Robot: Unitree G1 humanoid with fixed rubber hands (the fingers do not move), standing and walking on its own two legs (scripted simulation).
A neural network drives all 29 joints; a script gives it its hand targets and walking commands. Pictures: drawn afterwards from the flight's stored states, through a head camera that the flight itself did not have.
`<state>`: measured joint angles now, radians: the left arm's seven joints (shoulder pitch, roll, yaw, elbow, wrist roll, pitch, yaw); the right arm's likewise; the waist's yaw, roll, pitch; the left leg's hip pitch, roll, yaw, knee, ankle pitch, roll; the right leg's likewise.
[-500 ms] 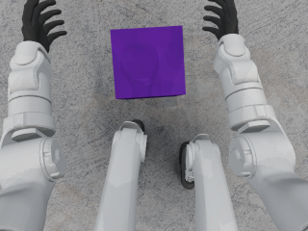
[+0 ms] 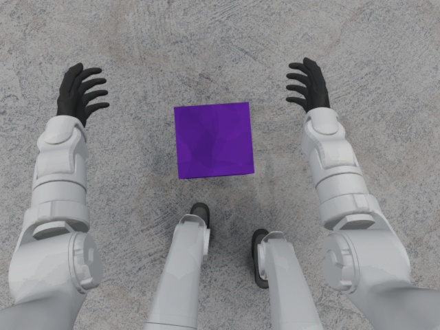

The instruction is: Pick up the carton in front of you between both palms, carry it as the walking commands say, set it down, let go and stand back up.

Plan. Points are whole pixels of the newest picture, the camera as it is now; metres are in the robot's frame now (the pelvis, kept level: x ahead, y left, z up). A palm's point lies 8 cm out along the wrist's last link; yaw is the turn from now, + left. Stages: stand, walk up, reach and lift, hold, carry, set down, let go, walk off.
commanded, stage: let go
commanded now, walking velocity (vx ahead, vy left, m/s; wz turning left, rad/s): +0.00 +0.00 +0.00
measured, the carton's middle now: (213, 145) +0.44 +0.08 -0.52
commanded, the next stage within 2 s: stand in 1.18 s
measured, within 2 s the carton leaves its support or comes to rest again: neither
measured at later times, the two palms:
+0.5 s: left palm (51, 215) +0.27 +0.25 +0.01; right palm (414, 204) +0.33 -0.19 +0.00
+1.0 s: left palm (77, 250) +0.25 +0.19 +0.06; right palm out of the picture +0.27 -0.27 +0.06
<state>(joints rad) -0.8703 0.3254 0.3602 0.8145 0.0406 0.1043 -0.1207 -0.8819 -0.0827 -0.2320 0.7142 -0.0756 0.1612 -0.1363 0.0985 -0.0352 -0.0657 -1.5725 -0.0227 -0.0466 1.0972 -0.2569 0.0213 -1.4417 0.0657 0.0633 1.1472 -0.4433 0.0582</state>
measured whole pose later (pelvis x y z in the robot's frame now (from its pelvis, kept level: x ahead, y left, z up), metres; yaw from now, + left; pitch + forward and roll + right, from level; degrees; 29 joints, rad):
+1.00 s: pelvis +0.09 -0.05 +0.13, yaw +3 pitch -2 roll +2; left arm 0.21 0.22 0.05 0.43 0.01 0.12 -0.07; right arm 0.21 -0.21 -0.04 0.43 0.00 0.11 0.06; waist 0.00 -0.03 0.08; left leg -0.16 -0.01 -0.05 0.39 -0.19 -0.03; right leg -0.06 0.03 0.07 0.45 -0.35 -0.04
